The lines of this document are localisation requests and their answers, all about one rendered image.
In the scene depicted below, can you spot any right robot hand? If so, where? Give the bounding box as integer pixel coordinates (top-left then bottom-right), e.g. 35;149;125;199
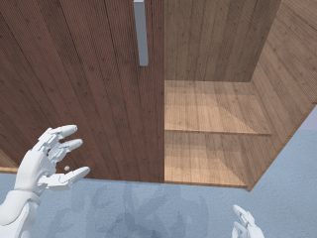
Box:
231;204;264;238

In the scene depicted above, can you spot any wardrobe door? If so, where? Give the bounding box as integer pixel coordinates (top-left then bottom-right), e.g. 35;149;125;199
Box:
0;0;164;183
0;150;19;169

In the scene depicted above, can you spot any robot left forearm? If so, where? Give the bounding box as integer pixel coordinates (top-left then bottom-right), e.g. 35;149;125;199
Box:
0;189;42;238

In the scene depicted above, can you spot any handle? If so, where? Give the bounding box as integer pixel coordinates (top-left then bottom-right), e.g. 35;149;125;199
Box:
133;0;149;66

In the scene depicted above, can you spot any left robot hand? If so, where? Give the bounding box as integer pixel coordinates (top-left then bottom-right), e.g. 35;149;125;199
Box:
14;125;90;196

